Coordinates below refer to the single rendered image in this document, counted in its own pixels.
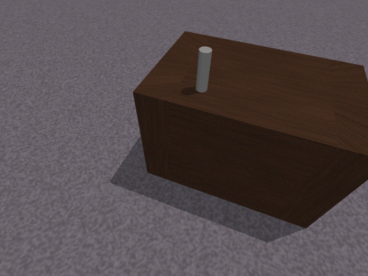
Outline can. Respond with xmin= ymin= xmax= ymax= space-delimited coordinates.
xmin=195 ymin=47 xmax=212 ymax=93

